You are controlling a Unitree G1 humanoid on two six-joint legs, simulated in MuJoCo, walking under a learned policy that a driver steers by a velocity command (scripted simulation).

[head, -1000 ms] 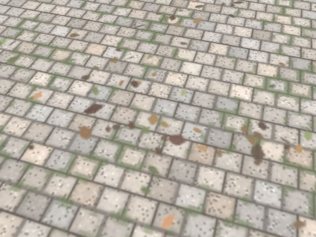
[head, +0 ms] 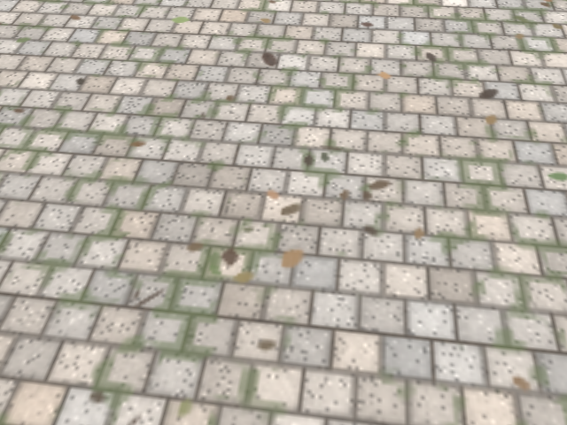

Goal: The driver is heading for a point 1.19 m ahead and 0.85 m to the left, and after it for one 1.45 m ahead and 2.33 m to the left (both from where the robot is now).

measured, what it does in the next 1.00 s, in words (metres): walks ahead, turning left: right foot, then left foot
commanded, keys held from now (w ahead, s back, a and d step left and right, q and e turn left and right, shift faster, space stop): w+q+shift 1.00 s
